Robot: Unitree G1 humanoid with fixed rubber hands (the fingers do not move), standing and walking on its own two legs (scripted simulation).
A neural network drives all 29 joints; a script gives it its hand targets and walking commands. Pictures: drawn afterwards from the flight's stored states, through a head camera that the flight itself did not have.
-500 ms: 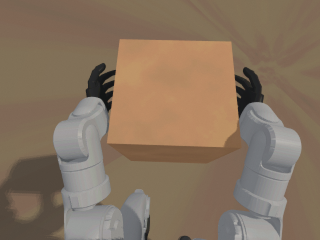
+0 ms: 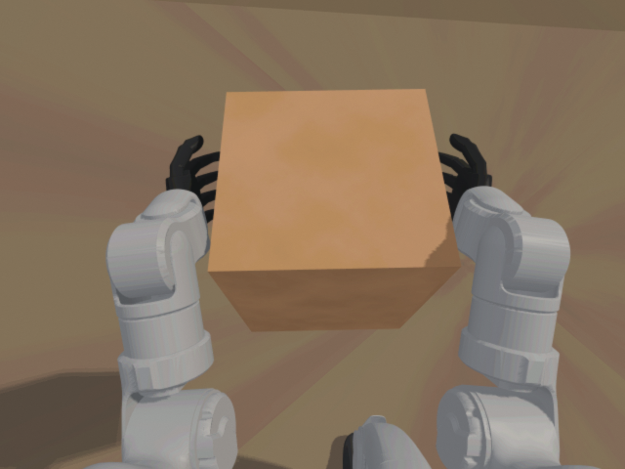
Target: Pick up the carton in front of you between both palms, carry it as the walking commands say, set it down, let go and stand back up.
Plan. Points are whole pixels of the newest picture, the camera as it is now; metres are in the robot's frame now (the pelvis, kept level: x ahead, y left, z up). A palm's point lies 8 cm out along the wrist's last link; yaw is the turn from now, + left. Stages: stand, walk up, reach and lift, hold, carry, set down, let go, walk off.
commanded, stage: carry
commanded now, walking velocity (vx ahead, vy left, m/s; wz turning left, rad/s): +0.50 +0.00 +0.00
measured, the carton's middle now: (325, 227) +0.37 -0.01 +0.10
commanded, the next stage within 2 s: none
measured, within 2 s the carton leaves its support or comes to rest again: neither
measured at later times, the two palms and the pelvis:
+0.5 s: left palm (205, 41) +0.67 +0.15 +0.18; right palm (404, 43) +0.66 -0.15 +0.18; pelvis +0.31 +0.01 +0.01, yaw -1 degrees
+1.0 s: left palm out of the picture +0.94 +0.14 +0.20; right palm out of the picture +0.96 -0.16 +0.19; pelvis +0.60 -0.03 +0.05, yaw +0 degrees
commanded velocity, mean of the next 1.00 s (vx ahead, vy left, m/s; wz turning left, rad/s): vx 0.50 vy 0.00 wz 0.00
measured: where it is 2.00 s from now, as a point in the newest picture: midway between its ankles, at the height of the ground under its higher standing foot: (303, 177)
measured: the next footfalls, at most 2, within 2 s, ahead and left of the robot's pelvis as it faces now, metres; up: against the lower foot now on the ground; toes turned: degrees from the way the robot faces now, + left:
right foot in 0.06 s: +0.22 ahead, -0.11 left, +0.03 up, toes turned -6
left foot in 0.48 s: +0.46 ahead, +0.10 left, +0.05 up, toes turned +6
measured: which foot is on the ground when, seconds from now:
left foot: down 0.00-0.08, up 0.10-0.46, down 0.48-0.88, up 0.90-1.00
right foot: up 0.00-0.04, down 0.06-0.50, up 0.52-0.86, down 0.88-1.00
